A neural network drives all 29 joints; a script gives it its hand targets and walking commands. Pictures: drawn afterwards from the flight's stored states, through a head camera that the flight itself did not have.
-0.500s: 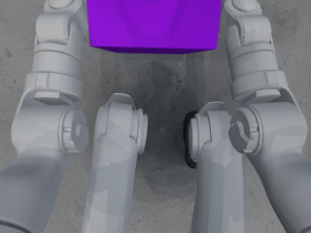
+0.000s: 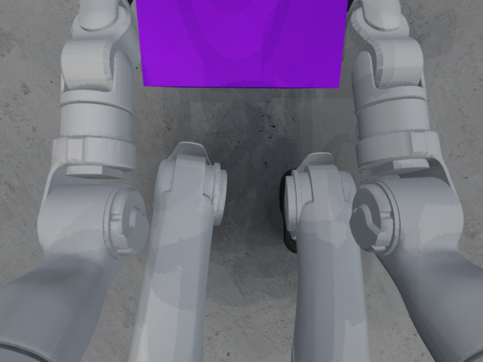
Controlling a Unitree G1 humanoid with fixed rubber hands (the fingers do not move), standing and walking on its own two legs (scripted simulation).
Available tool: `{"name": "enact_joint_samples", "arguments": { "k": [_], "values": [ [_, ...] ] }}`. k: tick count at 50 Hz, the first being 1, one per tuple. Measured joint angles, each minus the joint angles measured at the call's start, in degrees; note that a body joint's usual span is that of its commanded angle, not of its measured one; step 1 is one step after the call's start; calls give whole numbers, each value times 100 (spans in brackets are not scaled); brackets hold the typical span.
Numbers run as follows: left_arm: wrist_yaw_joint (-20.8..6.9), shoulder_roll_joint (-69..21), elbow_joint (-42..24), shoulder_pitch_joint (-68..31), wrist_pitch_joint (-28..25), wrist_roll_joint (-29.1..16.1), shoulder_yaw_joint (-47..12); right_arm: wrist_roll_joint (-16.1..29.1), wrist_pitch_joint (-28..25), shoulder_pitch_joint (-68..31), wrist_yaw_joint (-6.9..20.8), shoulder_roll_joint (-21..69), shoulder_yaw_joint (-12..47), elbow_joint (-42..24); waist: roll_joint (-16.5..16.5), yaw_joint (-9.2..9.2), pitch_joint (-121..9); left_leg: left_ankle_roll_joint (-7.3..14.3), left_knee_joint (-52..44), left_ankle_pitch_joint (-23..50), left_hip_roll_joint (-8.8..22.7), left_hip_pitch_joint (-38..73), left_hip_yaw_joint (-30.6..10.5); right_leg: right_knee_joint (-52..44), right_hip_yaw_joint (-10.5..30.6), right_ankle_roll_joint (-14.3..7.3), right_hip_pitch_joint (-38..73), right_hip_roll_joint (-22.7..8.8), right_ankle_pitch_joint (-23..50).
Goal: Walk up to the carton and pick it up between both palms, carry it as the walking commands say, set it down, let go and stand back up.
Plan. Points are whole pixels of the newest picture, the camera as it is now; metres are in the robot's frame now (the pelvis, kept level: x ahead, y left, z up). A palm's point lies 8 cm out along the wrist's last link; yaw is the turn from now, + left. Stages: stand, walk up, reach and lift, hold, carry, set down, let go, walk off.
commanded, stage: reach and lift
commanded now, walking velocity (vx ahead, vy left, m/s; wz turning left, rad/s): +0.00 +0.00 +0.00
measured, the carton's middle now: (238, 24) +0.51 +0.04 -0.19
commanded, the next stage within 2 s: none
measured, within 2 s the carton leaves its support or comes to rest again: neither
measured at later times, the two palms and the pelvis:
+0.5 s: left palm out of the picture +0.50 +0.18 -0.05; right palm out of the picture +0.52 -0.10 -0.06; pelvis -0.02 +0.00 +0.05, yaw +0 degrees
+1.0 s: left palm out of the picture +0.49 +0.17 +0.03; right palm out of the picture +0.51 -0.11 +0.02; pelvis -0.02 +0.00 +0.11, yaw +0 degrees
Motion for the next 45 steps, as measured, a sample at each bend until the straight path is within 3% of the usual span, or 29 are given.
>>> {"name": "enact_joint_samples", "arguments": {
  "k": [14, 28, 45],
  "values": [
    [-166, -180, 153, -346, 136, 362, 510, -591, 184, -150, 171, 179, -500, -57, 46, 22, -77, 44, -700, 286, -2, 564, 42, -662, 114, 11, 541, 17, 285],
    [-101, -343, -618, 197, 474, 353, 364, -415, 456, 264, 189, 254, -347, -601, 64, -10, -3, 52, -1112, 375, -39, 1058, -74, -1157, 69, 14, 1085, 9, 383],
    [-169, -460, -519, 269, 490, 483, 473, -652, 543, 456, 273, 344, -441, -670, 96, -71, -7, 70, -1897, 498, -39, 2003, -57, -1873, 183, -28, 1989, -3, 500]
  ]
}}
